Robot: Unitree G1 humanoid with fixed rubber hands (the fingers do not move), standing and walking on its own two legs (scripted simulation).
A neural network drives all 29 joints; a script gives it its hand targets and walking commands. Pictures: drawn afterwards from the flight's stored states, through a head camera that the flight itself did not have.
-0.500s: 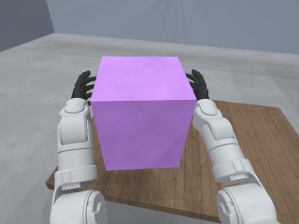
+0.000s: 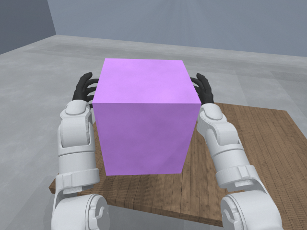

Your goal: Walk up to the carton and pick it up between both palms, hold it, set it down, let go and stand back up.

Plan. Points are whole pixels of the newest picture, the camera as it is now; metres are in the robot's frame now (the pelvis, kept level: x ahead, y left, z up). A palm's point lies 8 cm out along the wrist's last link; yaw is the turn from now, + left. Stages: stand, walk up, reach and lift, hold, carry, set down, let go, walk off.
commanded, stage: hold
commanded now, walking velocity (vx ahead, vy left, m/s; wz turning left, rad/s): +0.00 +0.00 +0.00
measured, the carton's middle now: (144, 117) +0.39 -0.01 +0.17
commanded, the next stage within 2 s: none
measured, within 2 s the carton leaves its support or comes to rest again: neither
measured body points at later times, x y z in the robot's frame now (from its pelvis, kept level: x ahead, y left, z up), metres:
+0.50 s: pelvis +0.01 +0.00 +0.00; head -0.05 +0.02 +0.45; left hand +0.39 +0.14 +0.24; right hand +0.38 -0.17 +0.23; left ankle -0.01 +0.12 -0.75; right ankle +0.05 -0.13 -0.75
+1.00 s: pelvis +0.00 +0.00 +0.00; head -0.06 +0.02 +0.45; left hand +0.38 +0.14 +0.23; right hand +0.37 -0.16 +0.22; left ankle -0.01 +0.12 -0.75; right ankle +0.05 -0.13 -0.75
